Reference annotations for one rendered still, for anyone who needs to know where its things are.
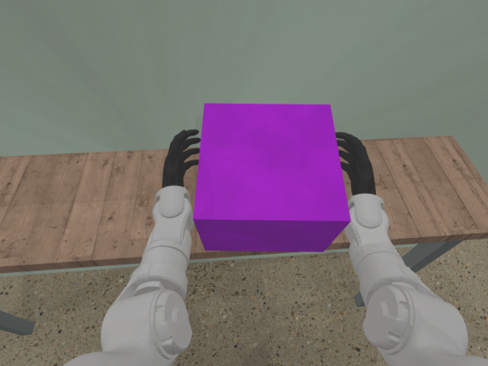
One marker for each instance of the robot right forearm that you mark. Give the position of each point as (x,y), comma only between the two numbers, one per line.
(375,260)

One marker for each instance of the robot right upper arm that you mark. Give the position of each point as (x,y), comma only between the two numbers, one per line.
(410,328)

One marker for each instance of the right robot hand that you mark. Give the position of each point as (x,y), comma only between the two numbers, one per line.
(359,168)

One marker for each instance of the robot left upper arm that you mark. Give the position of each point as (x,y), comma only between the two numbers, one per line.
(150,329)

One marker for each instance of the carton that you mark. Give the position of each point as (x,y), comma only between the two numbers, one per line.
(269,179)

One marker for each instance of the left robot hand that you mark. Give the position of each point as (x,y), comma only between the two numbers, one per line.
(174,166)

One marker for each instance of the table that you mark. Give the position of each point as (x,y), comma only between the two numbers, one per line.
(78,210)

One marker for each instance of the robot left forearm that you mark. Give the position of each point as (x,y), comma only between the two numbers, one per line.
(166,256)

